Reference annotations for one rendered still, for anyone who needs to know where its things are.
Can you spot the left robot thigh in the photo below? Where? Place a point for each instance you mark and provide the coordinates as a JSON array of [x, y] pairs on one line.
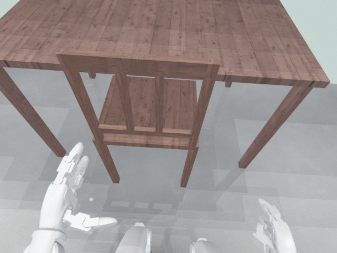
[[136, 240]]

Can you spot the chair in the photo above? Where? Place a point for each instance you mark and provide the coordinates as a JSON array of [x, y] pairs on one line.
[[143, 111]]

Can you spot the robot left shin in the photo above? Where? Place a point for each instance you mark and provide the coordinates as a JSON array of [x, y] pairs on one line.
[[139, 224]]

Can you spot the robot left hand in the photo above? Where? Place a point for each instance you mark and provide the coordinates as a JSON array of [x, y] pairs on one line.
[[61, 193]]

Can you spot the table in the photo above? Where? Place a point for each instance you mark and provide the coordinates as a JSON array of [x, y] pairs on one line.
[[255, 40]]

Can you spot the robot right hand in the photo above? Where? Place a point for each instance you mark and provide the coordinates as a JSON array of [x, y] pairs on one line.
[[279, 238]]

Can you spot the robot left forearm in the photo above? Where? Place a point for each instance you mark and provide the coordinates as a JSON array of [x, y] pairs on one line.
[[47, 240]]

